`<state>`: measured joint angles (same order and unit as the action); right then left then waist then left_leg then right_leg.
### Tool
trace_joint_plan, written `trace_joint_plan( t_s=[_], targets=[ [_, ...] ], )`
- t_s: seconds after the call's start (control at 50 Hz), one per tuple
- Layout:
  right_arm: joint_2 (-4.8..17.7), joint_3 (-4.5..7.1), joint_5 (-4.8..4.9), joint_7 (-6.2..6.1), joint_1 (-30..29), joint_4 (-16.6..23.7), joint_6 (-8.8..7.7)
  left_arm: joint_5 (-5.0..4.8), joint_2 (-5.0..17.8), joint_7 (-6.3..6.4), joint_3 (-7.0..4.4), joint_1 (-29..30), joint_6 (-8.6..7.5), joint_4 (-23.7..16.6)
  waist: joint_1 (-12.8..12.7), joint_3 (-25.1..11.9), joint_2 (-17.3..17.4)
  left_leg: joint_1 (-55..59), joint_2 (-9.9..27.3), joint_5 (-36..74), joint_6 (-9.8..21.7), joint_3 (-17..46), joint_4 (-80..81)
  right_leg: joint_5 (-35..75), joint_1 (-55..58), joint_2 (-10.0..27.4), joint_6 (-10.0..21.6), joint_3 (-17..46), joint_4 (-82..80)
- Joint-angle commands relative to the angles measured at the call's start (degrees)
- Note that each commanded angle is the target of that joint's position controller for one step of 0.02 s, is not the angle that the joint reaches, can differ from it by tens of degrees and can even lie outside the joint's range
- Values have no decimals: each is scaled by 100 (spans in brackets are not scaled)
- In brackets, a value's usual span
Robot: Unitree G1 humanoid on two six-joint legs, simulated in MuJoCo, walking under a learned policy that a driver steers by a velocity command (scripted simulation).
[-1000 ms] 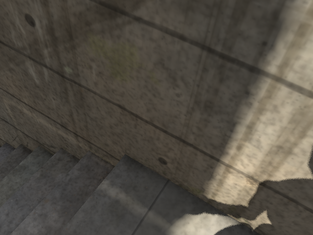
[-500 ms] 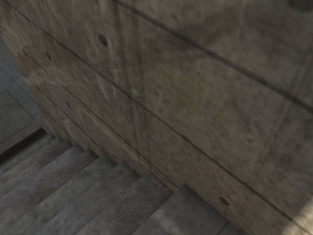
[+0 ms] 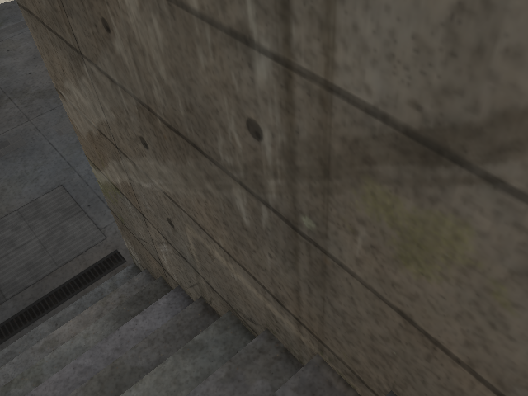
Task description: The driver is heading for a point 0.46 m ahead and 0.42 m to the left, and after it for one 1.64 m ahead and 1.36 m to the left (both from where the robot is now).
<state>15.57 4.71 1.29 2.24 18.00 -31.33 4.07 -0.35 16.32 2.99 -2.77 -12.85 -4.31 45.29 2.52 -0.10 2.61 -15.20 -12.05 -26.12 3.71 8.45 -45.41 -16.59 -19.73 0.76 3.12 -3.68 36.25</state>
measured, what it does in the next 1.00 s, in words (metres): goes down, turning left: left foot 0.19 m lower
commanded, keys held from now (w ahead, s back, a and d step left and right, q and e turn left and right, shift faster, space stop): w+q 0.26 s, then q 0.74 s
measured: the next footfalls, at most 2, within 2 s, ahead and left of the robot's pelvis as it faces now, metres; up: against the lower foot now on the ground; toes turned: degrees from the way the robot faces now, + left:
left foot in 0.46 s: +0.25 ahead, +0.30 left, -0.19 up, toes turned +14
right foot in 1.22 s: +0.64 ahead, +0.17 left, -0.38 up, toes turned +48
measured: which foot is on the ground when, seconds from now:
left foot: up 0.00-0.44, down 0.46-1.00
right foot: down 0.00-0.44, up 0.46-1.00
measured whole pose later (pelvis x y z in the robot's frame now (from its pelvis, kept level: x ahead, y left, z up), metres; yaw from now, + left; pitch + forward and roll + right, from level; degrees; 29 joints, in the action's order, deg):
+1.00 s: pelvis +0.36 +0.24 -0.22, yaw +37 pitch +1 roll -1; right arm 14.6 1.3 2.0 -6.0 20.3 -40.7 0.8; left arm -0.7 18.6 1.0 -4.4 -7.4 -1.2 36.9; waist 0.6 -3.1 -3.7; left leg -12.9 -10.9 -34.9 3.3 21.0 -50.3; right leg -10.1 -45.1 -1.4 -4.6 9.3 71.2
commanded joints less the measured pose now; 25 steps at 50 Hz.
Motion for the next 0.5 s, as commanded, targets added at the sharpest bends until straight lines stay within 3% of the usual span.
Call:
trace_joint_plan(
  t_s=[0.02,0.04,0.08,0.1,0.12,0.14,0.16,0.18,0.2,0.22,0.24,0.26,0.28,0.3,0.32,0.34,0.36,0.38,0.4,0.42,0.44,0.46,0.48,0.5],
  targets=[
    [981,307,-113,-56,-185,717,-129,-105,1098,101,-370,-487,-40,-187,-217,472,-937,-2829,776,232,-400,827,-1836,-1226,1717,2515,1119,3578,-2113],
    [891,268,-163,-13,-183,745,-98,-98,1072,131,-374,-500,30,-163,-179,450,-871,-2874,883,622,-408,667,-1774,-850,1830,2285,850,2931,-2139],
    [585,173,-73,124,-535,806,-105,29,1056,173,-362,-498,117,-119,-257,568,-983,-2479,1092,1377,-365,244,-1067,655,1583,1731,434,1478,-2124],
    [389,102,-50,181,-703,826,-118,72,1122,163,-376,-515,137,-78,-315,566,-1058,-2310,1123,1537,-396,-52,-754,1416,1519,1639,429,1049,-2092],
    [268,25,-79,285,-1032,930,-98,108,1171,136,-389,-694,224,28,-460,429,-876,-2120,1092,1431,-428,-449,-784,2185,1530,1676,565,799,-2043],
    [169,-13,-143,350,-1142,962,-149,224,1360,113,-430,-716,263,59,-433,89,-793,-1727,1074,1903,-476,-701,-1203,2800,1483,1626,627,451,-1747],
    [338,60,-199,389,-854,842,-153,285,1441,104,-449,-661,225,-11,-327,-245,-745,-1668,1205,2297,-502,-592,-1847,3413,1647,1820,638,374,-1483],
    [517,183,-128,388,-838,727,-176,187,1242,121,-381,-589,174,-66,-304,-171,-442,-1818,1205,3154,-469,-306,-1465,2470,1601,1561,536,112,-1267],
    [473,183,-98,380,-978,759,-170,116,1196,110,-349,-576,176,-116,-324,-83,-665,-1890,1227,3379,-456,-397,-1308,2060,1605,1557,473,73,-1179],
    [487,244,-37,390,-1138,854,-148,-36,1144,188,-367,-806,130,-131,-381,63,-1084,-2553,1532,3571,-388,257,-1227,1217,2103,1778,203,292,-1070],
    [604,267,9,387,-1209,847,-67,-99,1107,210,-348,-924,90,-198,-496,151,-1106,-3015,1564,3351,-386,336,-1326,950,2345,1978,174,452,-849],
    [566,242,52,501,-1236,874,-27,-62,1128,244,-351,-680,126,-363,-384,450,-979,-2680,1632,3781,-374,297,-297,259,1682,1822,64,119,-891],
    [299,153,157,349,-1243,721,-50,-21,814,81,-258,-645,192,-430,-680,152,-1556,-1752,1529,4171,-421,-197,114,-467,1094,1537,-150,-427,-760],
    [336,167,187,287,-1303,702,-41,7,886,12,-257,-517,218,-537,-695,324,-1484,-1246,1523,4554,-431,-330,356,-600,535,1509,-251,-641,-590],
    [331,186,205,275,-1196,559,-12,37,913,-31,-255,-566,286,-569,-789,365,-1271,-881,1451,4663,-439,-525,595,-730,264,1520,-316,-784,-340],
    [307,156,136,284,-1341,558,28,83,980,-68,-250,-706,292,-604,-906,530,-962,-813,1432,4794,-394,-575,839,-839,150,1640,-372,-761,-51],
    [262,116,61,283,-1242,401,56,106,880,-76,-197,-820,282,-581,-982,512,-652,-847,1473,5221,-333,-523,1244,-782,296,1641,-442,-761,410],
    [309,157,75,241,-860,180,71,97,787,-75,-145,-875,293,-547,-879,420,-526,-671,1556,5629,-267,-512,1744,-865,470,1640,-523,-800,1073],
    [428,231,44,180,-269,-137,28,111,711,-77,-93,-778,313,-514,-586,257,-310,-79,1492,6154,-208,-663,2231,-835,355,1575,-603,-840,1901],
    [692,402,9,32,704,-547,-33,184,858,-108,-113,-487,333,-427,99,-268,-134,1634,1069,6561,-149,-1324,1691,22,-517,1503,-679,-1001,3236],
    [854,451,-201,-40,1609,-851,-151,41,823,-25,-75,-307,350,-236,799,-224,-19,1945,1342,6673,135,-938,3227,-250,-583,1214,-905,-998,4860],
    [1602,529,-393,-99,2017,-1227,-352,70,572,77,-68,-637,351,65,890,231,1515,2728,1831,8308,325,-212,2738,-3841,-2120,341,-1192,-799,8115],
    [2355,447,-446,-26,2063,-1168,-625,268,191,-59,46,-1408,197,-394,98,-693,3006,4233,2332,11725,617,436,524,-4005,-3998,156,-1202,149,9805],
    [2243,421,-283,10,1711,-1031,-634,209,455,-102,45,-1318,99,-578,93,-1482,3007,4138,2634,11943,1081,873,333,-3739,-4350,234,-1251,462,10098]
  ],
)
